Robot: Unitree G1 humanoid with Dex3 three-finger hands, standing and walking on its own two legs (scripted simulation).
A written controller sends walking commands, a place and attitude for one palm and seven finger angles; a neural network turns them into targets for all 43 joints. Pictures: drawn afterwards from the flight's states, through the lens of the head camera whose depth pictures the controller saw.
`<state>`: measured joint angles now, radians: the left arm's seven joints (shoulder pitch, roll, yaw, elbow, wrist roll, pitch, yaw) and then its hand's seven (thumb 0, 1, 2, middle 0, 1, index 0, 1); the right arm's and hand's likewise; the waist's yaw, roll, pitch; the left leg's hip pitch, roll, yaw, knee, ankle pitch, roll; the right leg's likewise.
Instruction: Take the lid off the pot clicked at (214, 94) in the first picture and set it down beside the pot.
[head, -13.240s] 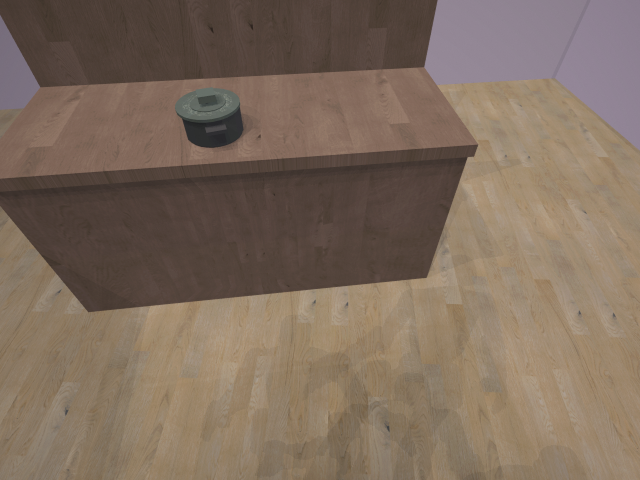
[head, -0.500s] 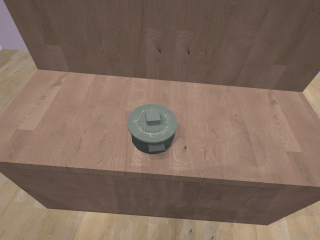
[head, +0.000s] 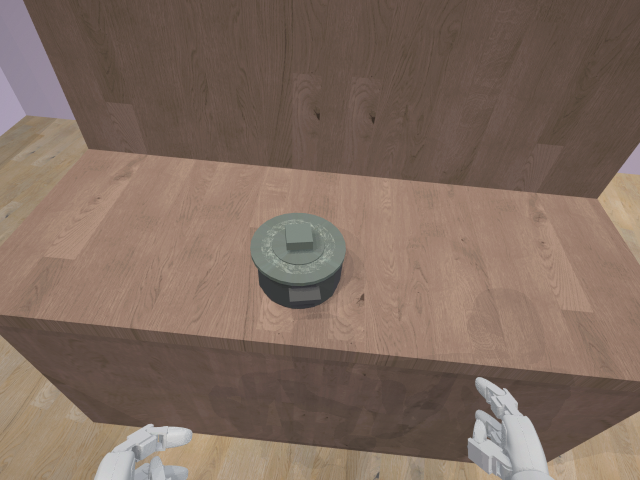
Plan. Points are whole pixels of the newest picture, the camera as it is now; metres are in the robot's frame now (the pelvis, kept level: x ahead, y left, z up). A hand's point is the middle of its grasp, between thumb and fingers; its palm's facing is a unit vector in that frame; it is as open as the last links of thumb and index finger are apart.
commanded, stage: lift the closed hand beside the body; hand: left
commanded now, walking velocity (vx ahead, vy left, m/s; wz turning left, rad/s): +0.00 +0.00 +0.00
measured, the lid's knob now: (298, 236) +0.50 +0.08 -0.01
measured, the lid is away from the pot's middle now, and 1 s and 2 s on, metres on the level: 0.00 0.00 0.00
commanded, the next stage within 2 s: raise the hand higher, near the body in 0.22 s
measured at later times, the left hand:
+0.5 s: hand (154, 476) +0.14 +0.21 -0.05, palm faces +0.25 -0.89 -0.37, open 3.1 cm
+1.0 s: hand (138, 408) +0.18 +0.21 +0.05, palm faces +0.29 -0.87 -0.40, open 3.1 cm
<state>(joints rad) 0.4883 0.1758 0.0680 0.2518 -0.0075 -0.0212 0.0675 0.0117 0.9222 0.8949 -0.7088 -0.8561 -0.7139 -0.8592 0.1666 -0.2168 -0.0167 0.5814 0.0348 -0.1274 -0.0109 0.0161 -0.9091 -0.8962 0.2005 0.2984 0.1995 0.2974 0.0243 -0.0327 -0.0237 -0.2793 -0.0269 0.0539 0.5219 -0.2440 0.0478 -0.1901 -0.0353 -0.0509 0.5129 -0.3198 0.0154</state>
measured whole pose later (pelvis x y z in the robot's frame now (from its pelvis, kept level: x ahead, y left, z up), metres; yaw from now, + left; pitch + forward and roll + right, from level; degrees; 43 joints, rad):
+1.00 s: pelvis +0.03 -0.03 +0.01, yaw +1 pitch -1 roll +0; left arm 0.63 0.27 0.17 -0.23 -0.03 -0.05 0.06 0.01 0.90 0.90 -1.29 -1.50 -1.30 -1.50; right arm 0.17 -0.21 -0.01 0.58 0.02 -0.08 -0.08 0.01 -0.90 -0.90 0.20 0.30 0.18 0.29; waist 0.06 0.05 0.01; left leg -0.16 -0.01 0.03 0.43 -0.25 0.02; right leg -0.06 -0.01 -0.07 0.40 -0.32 -0.01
